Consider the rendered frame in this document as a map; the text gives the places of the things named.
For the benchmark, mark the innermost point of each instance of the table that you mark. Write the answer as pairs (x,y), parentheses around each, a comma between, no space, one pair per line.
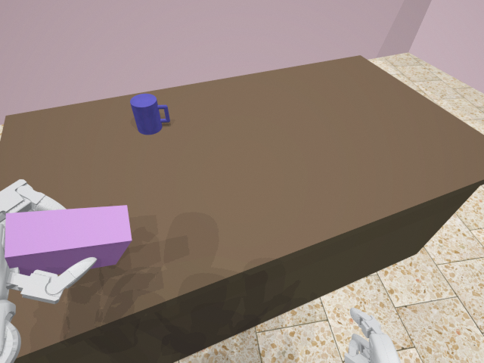
(264,192)

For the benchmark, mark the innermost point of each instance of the left robot hand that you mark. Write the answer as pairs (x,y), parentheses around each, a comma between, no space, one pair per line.
(40,285)

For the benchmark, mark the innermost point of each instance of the robot left forearm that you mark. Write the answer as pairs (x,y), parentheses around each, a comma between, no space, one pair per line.
(10,340)

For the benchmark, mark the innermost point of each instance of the sponge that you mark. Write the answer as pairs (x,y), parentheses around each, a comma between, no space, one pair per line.
(55,240)

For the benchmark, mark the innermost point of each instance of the right robot hand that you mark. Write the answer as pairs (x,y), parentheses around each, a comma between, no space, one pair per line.
(379,349)

